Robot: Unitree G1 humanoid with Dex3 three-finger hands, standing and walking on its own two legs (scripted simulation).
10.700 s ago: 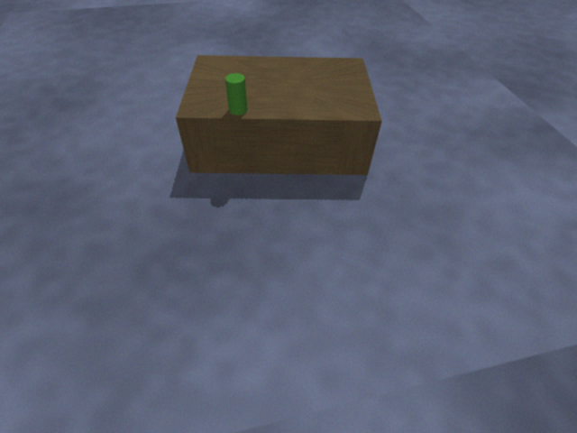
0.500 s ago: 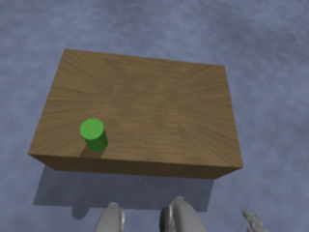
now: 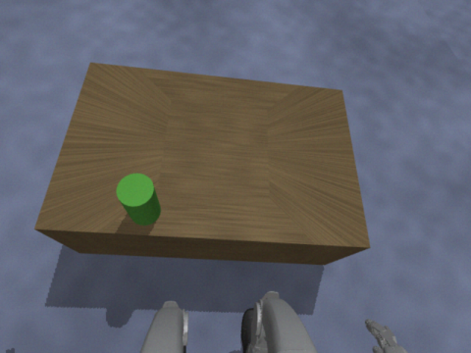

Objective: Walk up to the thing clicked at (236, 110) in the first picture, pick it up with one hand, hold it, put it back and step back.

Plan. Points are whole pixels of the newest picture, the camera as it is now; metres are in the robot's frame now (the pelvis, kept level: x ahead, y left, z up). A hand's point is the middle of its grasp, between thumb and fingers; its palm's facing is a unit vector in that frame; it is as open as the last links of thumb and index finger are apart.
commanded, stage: approach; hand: left
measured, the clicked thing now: (140, 201) +0.45 +0.20 -0.28
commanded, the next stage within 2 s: close in in 0.66 s
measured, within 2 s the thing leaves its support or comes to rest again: neither
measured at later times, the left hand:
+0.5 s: hand (39, 195) +0.39 +0.35 -0.11, palm faces +0.18 -0.98 +0.02, open 17.6 cm
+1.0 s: hand (115, 222) +0.40 +0.26 -0.30, palm faces +0.12 -0.99 +0.03, open 17.6 cm
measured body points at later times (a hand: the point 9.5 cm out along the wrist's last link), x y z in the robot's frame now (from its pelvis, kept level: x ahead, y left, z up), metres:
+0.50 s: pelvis -0.02 +0.00 -0.11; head +0.16 +0.05 +0.29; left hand +0.38 +0.40 -0.11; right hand +0.10 -0.29 -0.20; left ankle +0.00 +0.12 -0.65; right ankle +0.06 -0.14 -0.65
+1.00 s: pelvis -0.08 -0.01 -0.29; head +0.14 +0.04 +0.11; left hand +0.39 +0.31 -0.30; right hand +0.02 -0.27 -0.41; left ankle +0.00 +0.12 -0.65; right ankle +0.06 -0.14 -0.65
